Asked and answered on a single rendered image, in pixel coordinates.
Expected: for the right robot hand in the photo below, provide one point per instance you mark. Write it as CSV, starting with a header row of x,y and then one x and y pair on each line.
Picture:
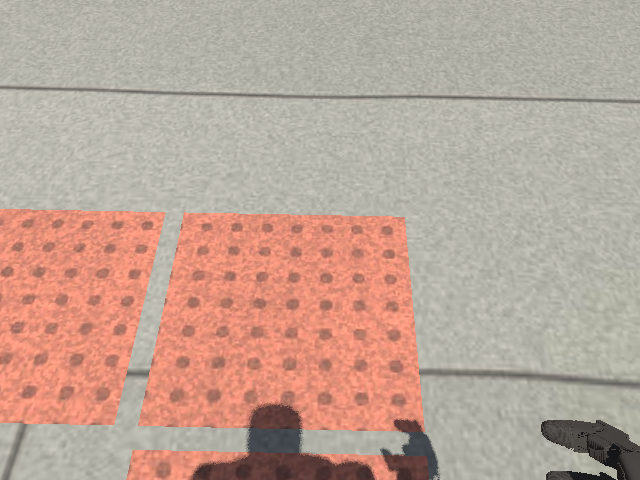
x,y
605,443

